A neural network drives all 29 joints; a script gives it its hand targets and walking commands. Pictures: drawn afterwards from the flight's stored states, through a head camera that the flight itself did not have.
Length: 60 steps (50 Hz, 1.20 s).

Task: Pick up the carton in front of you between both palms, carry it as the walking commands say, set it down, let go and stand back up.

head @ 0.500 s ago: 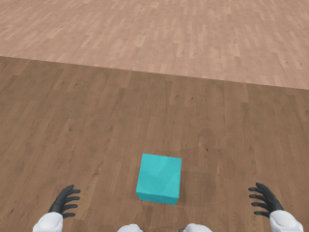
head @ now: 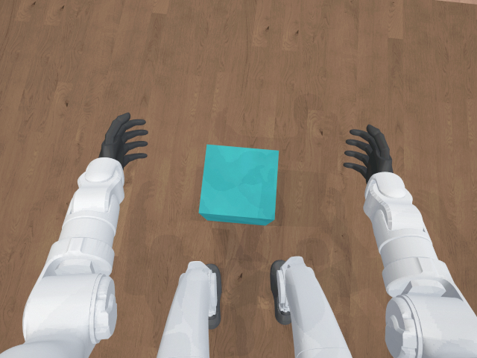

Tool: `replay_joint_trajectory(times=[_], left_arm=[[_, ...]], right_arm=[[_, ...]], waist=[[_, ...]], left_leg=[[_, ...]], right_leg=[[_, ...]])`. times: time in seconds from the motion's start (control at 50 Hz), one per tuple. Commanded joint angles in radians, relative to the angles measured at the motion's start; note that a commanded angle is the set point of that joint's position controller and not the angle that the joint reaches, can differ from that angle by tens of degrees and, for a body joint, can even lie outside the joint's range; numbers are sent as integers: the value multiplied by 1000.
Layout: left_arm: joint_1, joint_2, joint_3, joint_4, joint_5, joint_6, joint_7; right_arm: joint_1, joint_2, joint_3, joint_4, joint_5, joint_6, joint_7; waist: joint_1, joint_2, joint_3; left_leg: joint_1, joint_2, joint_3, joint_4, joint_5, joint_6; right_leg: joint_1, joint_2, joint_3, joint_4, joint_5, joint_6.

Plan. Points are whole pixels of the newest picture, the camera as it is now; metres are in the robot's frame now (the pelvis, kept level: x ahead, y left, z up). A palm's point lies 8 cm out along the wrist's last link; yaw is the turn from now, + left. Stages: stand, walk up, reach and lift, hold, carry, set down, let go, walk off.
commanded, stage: reach and lift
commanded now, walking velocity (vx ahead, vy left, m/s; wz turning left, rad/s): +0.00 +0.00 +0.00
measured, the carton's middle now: (239, 189) +0.46 +0.00 -0.54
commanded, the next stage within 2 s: none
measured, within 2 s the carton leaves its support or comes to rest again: leaves its support in 1.94 s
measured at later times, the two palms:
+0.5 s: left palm (156, 151) +0.49 +0.19 -0.24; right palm (328, 164) +0.45 -0.19 -0.23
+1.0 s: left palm (177, 178) +0.48 +0.18 -0.44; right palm (305, 186) +0.44 -0.19 -0.44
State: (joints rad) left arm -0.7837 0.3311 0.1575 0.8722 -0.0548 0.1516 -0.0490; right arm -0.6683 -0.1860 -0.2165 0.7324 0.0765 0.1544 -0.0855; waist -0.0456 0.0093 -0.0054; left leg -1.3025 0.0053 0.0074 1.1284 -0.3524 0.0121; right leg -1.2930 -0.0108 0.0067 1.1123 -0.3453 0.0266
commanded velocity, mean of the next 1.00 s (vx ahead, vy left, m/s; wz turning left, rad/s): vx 0.00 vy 0.00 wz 0.00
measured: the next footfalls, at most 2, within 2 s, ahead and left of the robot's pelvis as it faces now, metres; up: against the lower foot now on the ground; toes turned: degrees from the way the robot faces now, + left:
none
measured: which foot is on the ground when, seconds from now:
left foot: down 0.00-1.00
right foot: down 0.00-1.00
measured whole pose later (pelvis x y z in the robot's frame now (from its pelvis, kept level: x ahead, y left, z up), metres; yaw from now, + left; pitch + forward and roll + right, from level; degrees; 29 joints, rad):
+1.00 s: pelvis -0.05 -0.01 -0.27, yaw -2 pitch +39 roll -3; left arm -1.36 0.43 0.00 1.18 -0.22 0.03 0.06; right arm -1.24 -0.23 -0.15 1.05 0.25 0.01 -0.17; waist -0.04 -0.02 0.24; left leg -2.28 0.01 -0.03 2.07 -0.48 0.01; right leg -2.26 0.01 0.00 2.05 -0.48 0.04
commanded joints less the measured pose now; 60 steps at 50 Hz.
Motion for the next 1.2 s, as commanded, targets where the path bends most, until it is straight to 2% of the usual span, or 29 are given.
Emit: replay_joint_trajectory(times=[0.0,0.06,0.14,0.22,0.28,0.34,0.42,0.5,0.54,0.6,0.66,0.7,0.78,0.86,0.98,1.02,1.06,1.08,1.18], left_arm=[[-508,186,37,7,-15,-2,-17],[-612,192,44,73,4,1,-30],[-638,177,71,119,60,1,-31],[-595,111,114,125,127,-34,-21],[-552,60,127,115,139,-75,-4],[-503,37,119,127,128,-107,20],[-456,43,79,105,85,-139,57],[-453,81,11,28,12,-166,95],[-491,120,-25,-37,-40,-169,108],[-540,162,-69,-86,-103,-158,119],[-577,184,-94,-97,-133,-144,122],[-600,189,-100,-40,-140,-131,120],[-664,174,-107,113,-143,-120,106],[-788,207,-128,189,-161,-133,105],[-899,236,-182,280,-197,-162,114],[-895,248,-195,279,-212,-176,121],[-897,253,-213,266,-211,-187,126],[-892,254,-215,265,-206,-191,129],[-863,172,-243,154,-211,-202,137]], right_arm=[[-447,-80,-46,-72,-1,13,-36],[-526,-55,-73,-23,-19,25,-50],[-507,-28,-138,5,-74,19,-57],[-492,-4,-182,-4,-128,-39,-33],[-462,15,-198,20,-138,-89,-15],[-420,21,-190,66,-126,-127,-8],[-361,0,-159,80,-87,-165,-14],[-359,-40,-79,30,5,-193,-32],[-400,-74,-31,-22,64,-196,-50],[-447,-109,27,-65,130,-182,-73],[-473,-116,51,-70,156,-167,-83],[-500,-121,43,-10,154,-151,-87],[-599,-119,30,124,137,-140,-83],[-741,-144,50,183,159,-155,-88],[-851,-174,73,292,201,-179,-95],[-834,-129,125,319,248,-187,-94],[-811,-97,165,349,288,-188,-86],[-798,-94,174,360,294,-189,-83],[-743,-94,171,318,286,-215,-79]], waist=[[-18,21,-799],[-33,44,-836],[-43,106,-933],[-39,94,-905],[-35,86,-872],[-32,88,-860],[-24,80,-938],[-5,92,-1104],[5,100,-1213],[2,97,-1277],[-11,107,-1272],[-12,111,-1169],[-11,75,-882],[-3,49,-840],[4,33,-812],[23,35,-857],[51,62,-887],[52,73,-893],[13,129,-1003]], left_leg=[[309,-55,-2,-106,-36,-18],[283,-61,-3,-85,-91,-19],[329,-64,-9,-76,-51,-29],[256,-69,-24,-29,62,-29],[156,-72,-34,48,144,-29],[41,-68,-43,159,203,-32],[-62,-68,-55,304,321,-33],[-52,-63,-51,452,448,-34],[-12,-59,-44,523,473,-33],[8,-53,-34,600,426,-26],[-10,-48,-28,648,343,-27],[-93,-43,-22,658,222,-30],[-336,-23,-30,677,-41,-27],[-393,-6,-29,734,-114,-18],[-420,7,-34,805,-108,-13],[-384,8,-31,825,-58,-11],[-357,10,-24,843,-10,-11],[-344,11,-24,853,14,-12],[-214,-3,-32,889,162,-20]], right_leg=[[242,60,-62,-83,-29,32],[183,62,-72,-66,-87,31],[132,67,-79,-50,-47,31],[26,73,-82,-3,43,36],[-85,77,-83,72,110,36],[-204,78,-81,181,151,33],[-272,82,-68,320,263,35],[-283,80,-62,455,380,41],[-281,81,-64,516,395,41],[-288,85,-79,594,349,40],[-311,85,-89,647,275,41],[-362,78,-89,669,180,37],[-477,51,-70,696,-36,32],[-460,34,-55,751,-83,31],[-434,25,-47,825,-71,28],[-405,30,-47,848,-22,31],[-410,35,-39,871,20,29],[-419,39,-39,880,35,28],[-453,61,-66,907,136,28]])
